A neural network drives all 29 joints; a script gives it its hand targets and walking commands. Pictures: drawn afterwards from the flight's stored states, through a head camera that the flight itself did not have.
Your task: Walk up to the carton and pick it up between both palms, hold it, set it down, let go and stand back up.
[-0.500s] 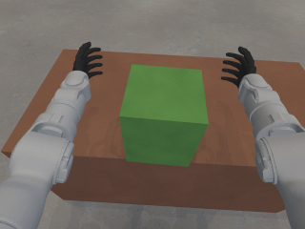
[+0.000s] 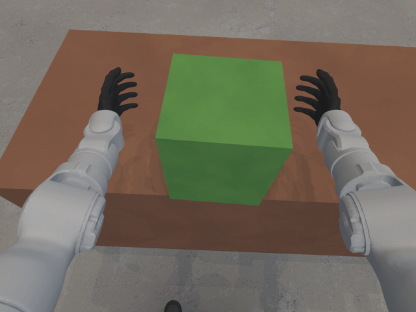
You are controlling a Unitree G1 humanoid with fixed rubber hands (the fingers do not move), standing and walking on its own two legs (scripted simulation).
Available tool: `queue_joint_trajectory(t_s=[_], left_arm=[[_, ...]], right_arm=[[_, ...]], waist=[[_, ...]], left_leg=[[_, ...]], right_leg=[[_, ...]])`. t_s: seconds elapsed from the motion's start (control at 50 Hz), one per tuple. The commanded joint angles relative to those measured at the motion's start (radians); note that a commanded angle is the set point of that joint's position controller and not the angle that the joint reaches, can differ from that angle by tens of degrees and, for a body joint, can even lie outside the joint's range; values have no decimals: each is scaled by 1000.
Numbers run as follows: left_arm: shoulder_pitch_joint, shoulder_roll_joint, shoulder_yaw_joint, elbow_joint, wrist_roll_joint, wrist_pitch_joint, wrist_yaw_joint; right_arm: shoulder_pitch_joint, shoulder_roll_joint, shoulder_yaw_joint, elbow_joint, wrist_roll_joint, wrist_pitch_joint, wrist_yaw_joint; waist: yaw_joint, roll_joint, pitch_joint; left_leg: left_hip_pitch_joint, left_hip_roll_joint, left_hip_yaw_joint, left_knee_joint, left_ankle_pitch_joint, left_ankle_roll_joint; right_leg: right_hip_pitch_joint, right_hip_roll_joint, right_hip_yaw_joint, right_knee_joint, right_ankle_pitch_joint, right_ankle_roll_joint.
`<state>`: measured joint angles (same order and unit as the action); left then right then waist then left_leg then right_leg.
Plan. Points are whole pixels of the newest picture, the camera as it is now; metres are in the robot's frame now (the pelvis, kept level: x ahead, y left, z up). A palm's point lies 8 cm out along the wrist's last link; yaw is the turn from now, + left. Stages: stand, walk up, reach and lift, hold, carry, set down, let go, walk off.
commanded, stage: reach and lift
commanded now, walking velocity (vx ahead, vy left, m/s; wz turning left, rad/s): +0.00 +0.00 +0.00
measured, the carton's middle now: (220, 137) +0.47 -0.01 +0.01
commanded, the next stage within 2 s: none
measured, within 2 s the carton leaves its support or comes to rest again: neither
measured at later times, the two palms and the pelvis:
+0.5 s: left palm (127, 113) +0.48 +0.18 +0.05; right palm (305, 114) +0.50 -0.17 +0.06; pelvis +0.01 +0.01 +0.00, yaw -1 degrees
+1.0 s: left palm (143, 118) +0.47 +0.15 +0.05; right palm (296, 120) +0.48 -0.15 +0.06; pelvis +0.03 -0.01 +0.02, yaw +2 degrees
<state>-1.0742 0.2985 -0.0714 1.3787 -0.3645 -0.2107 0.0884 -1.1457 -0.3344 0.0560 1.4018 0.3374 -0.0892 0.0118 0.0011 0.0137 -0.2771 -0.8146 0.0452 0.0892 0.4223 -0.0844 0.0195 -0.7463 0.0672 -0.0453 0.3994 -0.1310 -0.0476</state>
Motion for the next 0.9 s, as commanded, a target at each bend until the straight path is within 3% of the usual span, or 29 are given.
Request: queue_joint_trajectory(t_s=[0.0, 0.08, 0.14, 0.32, 0.4, 0.6, 0.78, 0.88], left_arm=[[-567, 150, 18, -132, -1, -96, 0], [-532, 149, 41, -53, 13, -121, -11], [-515, 131, 56, -41, 32, -133, -15], [-496, 56, 130, -225, 144, -136, 3], [-467, 14, 174, -281, 199, -125, 9], [-347, -82, 376, -297, 432, -107, 6], [-301, -210, 542, -375, 669, -89, 3], [-289, -287, 596, -421, 758, -81, -5]], right_arm=[[-517, -173, -20, -164, -13, -97, -4], [-498, -153, 2, -139, -6, -126, -12], [-478, -153, -5, -129, -6, -146, -15], [-427, -133, -82, -234, -70, -172, -16], [-402, -98, -132, -277, -133, -163, -24], [-293, 65, -343, -346, -402, -137, -70], [-210, 285, -538, -444, -668, -117, -65], [-168, 409, -598, -486, -798, -110, -41]], waist=[[-10, 3, -814], [-5, -54, -779], [-4, -51, -785], [19, 37, -895], [17, 24, -891], [-8, -34, -698], [-2, 24, -630], [-3, 16, -631]], left_leg=[[547, 31, -113, 102, 248, -15], [415, 25, -102, 90, 234, 7], [400, 18, -103, 82, 266, 5], [734, 14, -115, 108, 483, -45], [785, 11, -115, 92, 508, -51], [670, -18, -105, -16, 396, -24], [671, -45, -104, -89, 399, -18], [669, -51, -105, -122, 397, -13]], right_leg=[[93, -68, 57, 18, 317, 94], [177, -78, 75, 47, 377, 109], [199, -75, 77, 52, 415, 112], [1, -33, 46, -55, 408, 67], [5, -27, 34, -92, 416, 60], [231, -34, 37, -126, 478, 63], [350, -27, 15, -137, 545, 54], [433, -27, 4, -128, 598, 65]])
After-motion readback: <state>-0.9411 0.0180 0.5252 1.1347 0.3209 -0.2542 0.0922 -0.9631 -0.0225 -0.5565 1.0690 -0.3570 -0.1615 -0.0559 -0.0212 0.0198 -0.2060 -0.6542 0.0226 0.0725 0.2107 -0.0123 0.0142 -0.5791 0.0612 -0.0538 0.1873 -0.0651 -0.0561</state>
